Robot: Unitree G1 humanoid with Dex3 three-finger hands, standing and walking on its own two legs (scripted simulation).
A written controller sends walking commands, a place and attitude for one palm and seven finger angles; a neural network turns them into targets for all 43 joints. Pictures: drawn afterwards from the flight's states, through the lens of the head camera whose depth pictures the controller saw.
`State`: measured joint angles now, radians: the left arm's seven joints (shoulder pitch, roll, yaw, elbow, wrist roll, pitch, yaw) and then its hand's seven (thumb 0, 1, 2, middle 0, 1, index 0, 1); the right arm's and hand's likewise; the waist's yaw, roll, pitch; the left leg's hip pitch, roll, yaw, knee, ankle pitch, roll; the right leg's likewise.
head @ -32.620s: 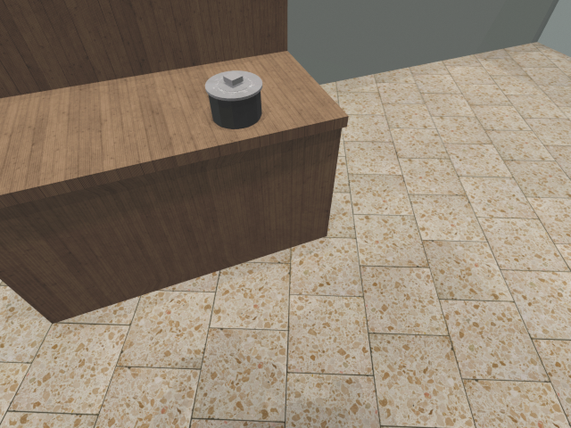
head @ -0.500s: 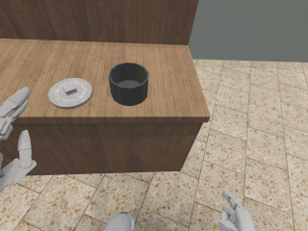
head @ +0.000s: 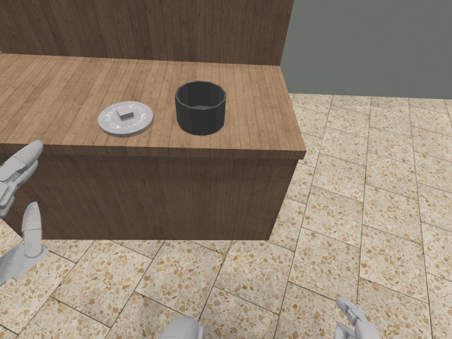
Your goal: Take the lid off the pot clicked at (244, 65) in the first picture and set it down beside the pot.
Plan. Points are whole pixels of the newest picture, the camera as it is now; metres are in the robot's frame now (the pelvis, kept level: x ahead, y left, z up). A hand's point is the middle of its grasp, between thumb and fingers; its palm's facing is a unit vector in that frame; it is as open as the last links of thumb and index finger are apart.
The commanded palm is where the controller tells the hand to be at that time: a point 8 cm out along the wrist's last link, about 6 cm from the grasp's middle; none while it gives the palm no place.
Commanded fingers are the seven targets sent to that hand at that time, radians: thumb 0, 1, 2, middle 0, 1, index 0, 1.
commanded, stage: stop stepping back and stand still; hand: left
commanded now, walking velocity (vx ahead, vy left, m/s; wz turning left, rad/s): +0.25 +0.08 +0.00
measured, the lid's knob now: (124, 112) +0.75 +0.35 -0.07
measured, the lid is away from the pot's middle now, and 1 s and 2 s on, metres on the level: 0.24 0.24 0.24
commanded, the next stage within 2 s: let the arm hang, fingers relaxed in 1.54 s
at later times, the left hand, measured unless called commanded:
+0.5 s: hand out of the picture +0.15 +0.27 +0.17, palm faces +0.38 -0.82 -0.42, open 7.4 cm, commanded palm +0.09 +0.31 +0.20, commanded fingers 0.00 0.90 0.90 -0.20 -0.30 -0.20 -0.30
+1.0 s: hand out of the picture +0.00 +0.21 -0.16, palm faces +0.11 -0.97 -0.19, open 7.0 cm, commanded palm none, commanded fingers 0.00 0.90 0.90 -0.20 -0.30 -0.20 -0.30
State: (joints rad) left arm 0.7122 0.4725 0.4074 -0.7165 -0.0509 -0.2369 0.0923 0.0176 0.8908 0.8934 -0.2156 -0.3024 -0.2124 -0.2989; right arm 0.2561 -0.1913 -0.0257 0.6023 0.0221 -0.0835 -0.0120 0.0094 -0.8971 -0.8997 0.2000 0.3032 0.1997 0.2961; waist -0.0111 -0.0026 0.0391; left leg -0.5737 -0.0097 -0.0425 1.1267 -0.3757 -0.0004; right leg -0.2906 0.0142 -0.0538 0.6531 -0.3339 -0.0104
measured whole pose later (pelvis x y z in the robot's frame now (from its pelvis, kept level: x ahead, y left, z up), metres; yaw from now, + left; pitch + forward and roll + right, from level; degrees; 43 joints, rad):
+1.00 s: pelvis -0.01 +0.01 +0.02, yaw +7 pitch +0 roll -1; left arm 0.25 0.21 0.03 0.98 0.01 0.02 0.02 -0.03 0.98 0.89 -0.21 -0.30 -0.20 -0.30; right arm 0.32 -0.15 -0.03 1.01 -0.01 0.02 -0.02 0.01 -0.90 -0.90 0.20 0.30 0.20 0.30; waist -0.02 -0.03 0.09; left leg -0.27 -0.01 -0.04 0.55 -0.28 0.01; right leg -0.22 0.04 0.02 0.50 -0.27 -0.02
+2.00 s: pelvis +0.03 +0.02 +0.02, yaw +5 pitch -1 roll +0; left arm 0.26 0.14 0.02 1.11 0.01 0.00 0.04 0.01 0.93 0.89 -0.20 -0.30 -0.20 -0.30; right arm 0.29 -0.10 -0.03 1.11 0.00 0.00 -0.05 0.00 -0.91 -0.90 0.20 0.30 0.20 0.30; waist -0.02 -0.01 0.07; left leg -0.16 -0.01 -0.01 0.49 -0.32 0.01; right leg -0.13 0.04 0.05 0.46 -0.31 -0.02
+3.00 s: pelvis +0.03 +0.01 +0.02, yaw +5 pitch -1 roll +0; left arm 0.28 0.13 0.02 1.12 0.01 0.00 0.05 0.01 0.92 0.89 -0.20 -0.30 -0.20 -0.30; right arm 0.30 -0.10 -0.03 1.11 0.00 -0.01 -0.05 0.00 -0.91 -0.90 0.20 0.30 0.20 0.30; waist -0.02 -0.01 0.07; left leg -0.15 -0.01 -0.01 0.47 -0.30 0.01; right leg -0.13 0.04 0.05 0.45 -0.30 -0.02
